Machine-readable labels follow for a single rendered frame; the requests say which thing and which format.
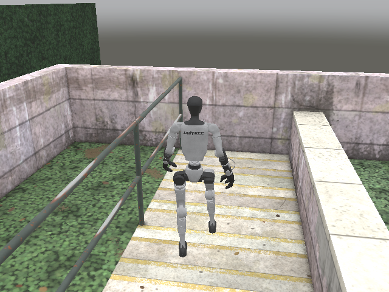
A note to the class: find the left robot hand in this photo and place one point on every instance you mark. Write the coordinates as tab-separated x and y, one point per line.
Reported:
170	163

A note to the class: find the left robot upper arm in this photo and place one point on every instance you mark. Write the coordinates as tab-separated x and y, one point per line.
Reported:
175	128

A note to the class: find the right robot forearm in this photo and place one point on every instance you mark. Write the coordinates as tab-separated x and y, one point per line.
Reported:
225	164

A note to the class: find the robot right thigh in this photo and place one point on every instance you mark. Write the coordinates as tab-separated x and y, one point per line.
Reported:
209	179

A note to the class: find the left robot forearm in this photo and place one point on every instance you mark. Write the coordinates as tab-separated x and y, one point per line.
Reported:
167	157

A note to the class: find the left robot shin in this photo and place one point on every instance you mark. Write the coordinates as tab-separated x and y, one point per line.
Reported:
181	227

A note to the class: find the right robot upper arm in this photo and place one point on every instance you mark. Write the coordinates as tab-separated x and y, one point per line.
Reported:
213	128

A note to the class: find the right robot hand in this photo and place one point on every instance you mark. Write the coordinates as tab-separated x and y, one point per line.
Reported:
230	180

